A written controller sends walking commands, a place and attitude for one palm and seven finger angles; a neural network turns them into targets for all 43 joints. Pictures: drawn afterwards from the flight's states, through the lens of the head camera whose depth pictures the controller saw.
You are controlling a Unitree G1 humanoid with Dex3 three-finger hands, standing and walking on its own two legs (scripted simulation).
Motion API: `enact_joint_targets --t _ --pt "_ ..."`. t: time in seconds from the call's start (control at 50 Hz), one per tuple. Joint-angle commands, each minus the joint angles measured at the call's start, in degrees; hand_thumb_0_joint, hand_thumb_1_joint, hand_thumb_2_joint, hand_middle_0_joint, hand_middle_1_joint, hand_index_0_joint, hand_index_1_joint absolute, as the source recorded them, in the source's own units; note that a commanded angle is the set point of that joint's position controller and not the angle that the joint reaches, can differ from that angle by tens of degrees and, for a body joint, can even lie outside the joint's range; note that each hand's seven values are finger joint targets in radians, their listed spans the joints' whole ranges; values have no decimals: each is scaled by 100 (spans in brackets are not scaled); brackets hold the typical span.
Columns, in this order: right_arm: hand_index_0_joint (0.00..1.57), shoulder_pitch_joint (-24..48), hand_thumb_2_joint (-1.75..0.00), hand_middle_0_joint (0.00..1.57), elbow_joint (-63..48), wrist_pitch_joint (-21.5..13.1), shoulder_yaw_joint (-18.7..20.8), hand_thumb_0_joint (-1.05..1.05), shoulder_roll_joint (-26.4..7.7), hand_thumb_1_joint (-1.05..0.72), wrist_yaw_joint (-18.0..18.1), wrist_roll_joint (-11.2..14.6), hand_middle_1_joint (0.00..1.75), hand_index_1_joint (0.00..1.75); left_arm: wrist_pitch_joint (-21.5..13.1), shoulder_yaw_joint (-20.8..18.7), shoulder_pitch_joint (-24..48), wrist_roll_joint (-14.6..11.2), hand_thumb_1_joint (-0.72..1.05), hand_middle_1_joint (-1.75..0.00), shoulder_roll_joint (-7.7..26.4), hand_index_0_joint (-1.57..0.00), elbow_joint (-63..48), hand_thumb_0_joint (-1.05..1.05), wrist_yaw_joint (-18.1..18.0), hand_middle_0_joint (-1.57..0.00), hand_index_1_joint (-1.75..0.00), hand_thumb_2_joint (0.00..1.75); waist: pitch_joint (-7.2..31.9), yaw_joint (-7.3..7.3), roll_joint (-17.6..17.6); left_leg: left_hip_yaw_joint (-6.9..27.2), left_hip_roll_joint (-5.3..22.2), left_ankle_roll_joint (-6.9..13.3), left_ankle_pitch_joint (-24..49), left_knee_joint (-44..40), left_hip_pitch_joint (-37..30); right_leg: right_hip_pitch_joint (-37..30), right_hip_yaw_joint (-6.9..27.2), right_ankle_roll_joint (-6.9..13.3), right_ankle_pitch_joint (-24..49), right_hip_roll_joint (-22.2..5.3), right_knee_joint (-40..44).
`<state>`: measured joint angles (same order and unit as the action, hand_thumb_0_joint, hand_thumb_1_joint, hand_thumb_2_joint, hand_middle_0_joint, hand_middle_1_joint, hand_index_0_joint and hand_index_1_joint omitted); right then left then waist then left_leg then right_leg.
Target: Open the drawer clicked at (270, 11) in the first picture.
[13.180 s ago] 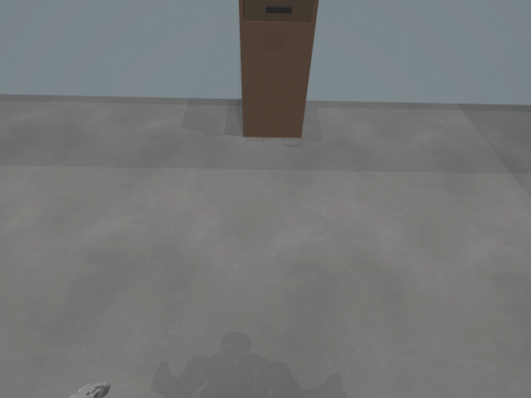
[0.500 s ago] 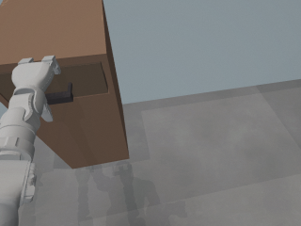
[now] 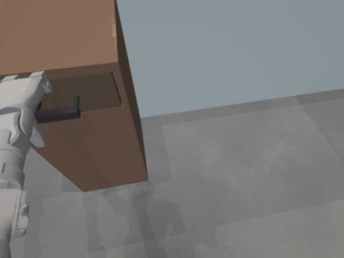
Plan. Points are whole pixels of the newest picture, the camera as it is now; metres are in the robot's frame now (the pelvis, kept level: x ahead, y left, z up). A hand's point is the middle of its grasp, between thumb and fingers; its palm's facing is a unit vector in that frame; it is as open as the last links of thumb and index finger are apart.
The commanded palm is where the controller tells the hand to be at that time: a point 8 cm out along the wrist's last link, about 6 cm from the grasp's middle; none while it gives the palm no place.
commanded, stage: move the hooked fingers above the handle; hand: left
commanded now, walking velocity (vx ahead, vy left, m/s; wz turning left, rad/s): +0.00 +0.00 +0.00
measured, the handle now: (56, 108) +0.50 +0.32 +0.02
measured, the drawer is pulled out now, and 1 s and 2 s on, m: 0.00 0.00 0.00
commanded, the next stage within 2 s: lower the fingers behind the handle in 1.78 s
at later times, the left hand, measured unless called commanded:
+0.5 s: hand (37, 116) +0.43 +0.32 +0.07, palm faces -0.13 -0.01 -0.99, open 13.8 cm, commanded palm +0.43 +0.31 +0.13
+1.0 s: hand (40, 116) +0.43 +0.31 +0.07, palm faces -0.10 -0.01 -1.00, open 13.8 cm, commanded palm +0.42 +0.31 +0.13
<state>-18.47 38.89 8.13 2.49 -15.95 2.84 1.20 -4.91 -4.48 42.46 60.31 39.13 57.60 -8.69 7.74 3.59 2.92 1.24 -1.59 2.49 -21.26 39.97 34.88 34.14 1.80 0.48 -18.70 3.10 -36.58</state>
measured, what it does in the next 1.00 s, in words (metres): stands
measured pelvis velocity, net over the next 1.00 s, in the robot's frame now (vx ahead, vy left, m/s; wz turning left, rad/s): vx -0.01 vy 0.01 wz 0.02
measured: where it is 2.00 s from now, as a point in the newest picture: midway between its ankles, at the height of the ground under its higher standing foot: outside the picture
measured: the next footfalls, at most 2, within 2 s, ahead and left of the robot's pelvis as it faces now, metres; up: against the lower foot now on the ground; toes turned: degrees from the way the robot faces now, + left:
none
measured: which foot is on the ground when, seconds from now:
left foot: down 0.00-1.00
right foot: down 0.00-1.00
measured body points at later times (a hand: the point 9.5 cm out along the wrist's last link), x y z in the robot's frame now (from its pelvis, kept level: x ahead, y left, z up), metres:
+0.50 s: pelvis -0.01 +0.01 +0.00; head +0.06 +0.01 +0.44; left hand +0.43 +0.32 +0.12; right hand +0.04 -0.26 -0.13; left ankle -0.03 +0.09 -0.72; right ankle -0.02 -0.12 -0.72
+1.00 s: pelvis -0.01 +0.01 +0.00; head +0.07 +0.01 +0.44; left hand +0.43 +0.31 +0.12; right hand +0.03 -0.27 -0.13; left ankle -0.03 +0.09 -0.72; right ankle -0.02 -0.12 -0.72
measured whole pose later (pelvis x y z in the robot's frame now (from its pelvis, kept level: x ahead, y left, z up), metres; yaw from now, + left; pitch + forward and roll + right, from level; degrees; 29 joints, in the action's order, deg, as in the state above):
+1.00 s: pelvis -0.01 +0.01 +0.00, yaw +1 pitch +15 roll -2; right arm -21.0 39.0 7.7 2.6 -14.6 3.7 1.2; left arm -10.1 -2.2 40.4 60.2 37.3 52.4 -6.1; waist 7.1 3.1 2.2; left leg 1.9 -2.3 3.0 -21.0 40.5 34.4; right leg 33.0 1.1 -0.1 -18.5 2.4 -36.4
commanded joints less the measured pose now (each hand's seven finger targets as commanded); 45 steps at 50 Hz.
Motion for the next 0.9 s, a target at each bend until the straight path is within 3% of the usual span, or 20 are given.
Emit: enact_joint_targets --t 0.0,0.08,0.12,0.18,0.22,0.24,0.3,0.34,0.4,0.44,0.46,0.52,0.56,0.6,0.66,0.7,0.76,0.8,0.84,0.88 --pt "20 -560 -90 20 -490 -61 356 0 -887 -90 152 18 30 30 -293 -164 1982 -159 -50 -120 1424 -30 -1443 0 143 -30 -120 30 2258 42 -45 -155 51 62 3110 -220 -1391 -1495 -121 132 2608 -27 258" --pt "20 -531 -90 20 -458 -65 383 0 -820 -90 191 -15 30 30 -732 -382 2250 -182 -50 -120 1541 -30 -2009 0 26 -30 -120 30 2038 70 264 -47 65 40 3256 -144 -1638 -999 -167 152 2278 12 205" --pt "20 -497 -90 20 -415 -73 367 0 -812 -90 181 -24 30 30 -798 -644 2378 -145 -50 -120 1813 -30 -1986 0 -198 -30 -120 30 1907 23 485 -5 61 -6 3119 -162 -1543 -813 -218 187 2022 22 142" --pt "20 -471 -90 20 -377 -96 327 0 -808 -90 111 -56 30 30 -592 -775 2393 -58 -50 -120 1931 -30 -1738 0 -526 -30 -120 30 1961 -65 658 26 52 -80 3146 -131 -1460 -677 -302 234 1871 41 0" --pt "20 -451 -90 20 -375 -99 321 0 -827 -90 68 -86 30 30 -390 -902 2359 0 -50 -120 2114 -30 -1638 0 -652 -30 -120 30 2294 -145 740 -10 53 -112 3358 -82 -1495 -834 -294 229 2023 36 -73" --pt "20 -452 -90 20 -377 -93 325 0 -829 -90 46 -90 30 30 -260 -887 2222 3 -50 -120 2074 -30 -1516 0 -674 -30 -120 30 2370 -183 611 -24 65 -117 3408 -76 -1499 -917 -302 220 2073 42 -77" --pt "20 -538 -90 20 -393 -90 344 0 -847 -90 4 -39 30 30 29 -326 2131 -36 -50 -120 1440 -30 -1231 0 -488 -30 -120 30 2379 -17 351 1 129 -138 3564 -102 -1625 -900 -335 190 2091 46 28" --pt "20 -565 -90 20 -399 -89 354 0 -871 -90 14 -4 30 30 117 33 2161 -86 -50 -120 1114 -30 -1171 0 -265 -30 -120 30 2121 87 187 2 156 -97 3300 -159 -1676 -808 -322 157 1951 34 158" --pt "20 -573 -90 20 -429 -84 338 0 -874 -90 85 12 30 30 -18 375 2395 -185 -50 -120 783 -30 -1333 0 67 -30 -120 30 1879 244 -95 60 143 -29 2840 -270 -1692 -778 -297 158 1704 12 323" --pt "20 -597 -90 20 -421 -107 346 0 -868 -90 144 14 30 30 -237 343 2677 -188 -50 -120 885 -30 -1550 0 149 -30 -120 30 1740 268 7 122 125 -22 2527 -296 -1758 -563 -278 166 1397 8 349" --pt "20 -599 -90 20 -409 -118 330 0 -864 -90 174 2 30 30 -354 196 2824 -157 -50 -120 1073 -30 -1654 0 124 -30 -120 30 1703 250 68 162 125 -30 2458 -317 -1760 -493 -285 185 1300 8 337" --pt "20 -633 -90 20 -404 -167 345 0 -806 -90 172 -32 30 30 -643 -183 3043 -83 -50 -120 1403 -30 -2072 0 -133 -30 -120 30 2029 91 765 258 129 -157 2925 -222 -2072 -259 -322 252 1221 37 171" --pt "20 -611 -90 20 -371 -166 318 0 -800 -90 134 -84 30 30 -641 -526 2943 -15 -50 -120 1704 -30 -1913 0 -395 -30 -120 30 2097 -22 908 268 133 -249 3178 -164 -2007 -220 -373 281 1256 64 39" --pt "20 -573 -90 20 -339 -129 262 0 -846 -90 58 -124 30 30 -423 -954 2629 -17 -50 -120 2120 -30 -1575 0 -610 -30 -120 30 2141 -208 685 200 98 -252 3230 -167 -1603 -571 -395 295 1466 78 -48" --pt "20 -459 -90 20 -393 -86 213 0 -839 -90 -8 -105 30 30 75 -794 2297 44 -50 -120 2025 -30 -974 0 -750 -30 -120 30 1974 -257 400 5 51 -159 2703 -248 -1029 -879 -371 262 1583 48 -41" --pt "20 -476 -90 20 -419 -61 223 0 -873 -90 -34 -85 30 30 286 -689 2119 69 -50 -120 1925 -30 -738 0 -644 -30 -120 30 2172 -279 167 -55 66 -138 2784 -282 -992 -1181 -331 250 1793 41 1" --pt "20 -579 -90 20 -452 -35 267 0 -912 -90 9 -13 30 30 346 -461 1918 32 -50 -120 1747 -30 -666 0 -322 -30 -120 30 2208 -187 -156 -123 103 -55 2832 -312 -1051 -1366 -260 188 2051 12 116" --pt "20 -603 -90 20 -479 -43 287 0 -936 -90 84 20 30 30 204 -306 2193 -21 -50 -120 1647 -30 -861 0 -114 -30 -120 30 2122 -13 -317 -125 112 1 2622 -346 -1080 -1391 -219 163 2030 -8 222" --pt "20 -627 -90 20 -501 -98 336 0 -911 -90 150 38 30 30 -71 -59 2328 -67 -50 -120 1340 -30 -1206 0 26 -30 -120 30 2018 120 -196 -88 109 53 2588 -320 -1333 -1157 -191 137 1935 -10 305" --pt "20 -644 -90 20 -493 -132 368 0 -871 -90 195 13 30 30 -421 -56 2581 -70 -50 -120 1353 -30 -1731 0 66 -30 -120 30 2082 143 173 -20 103 36 2642 -274 -1598 -923 -185 154 1753 6 297"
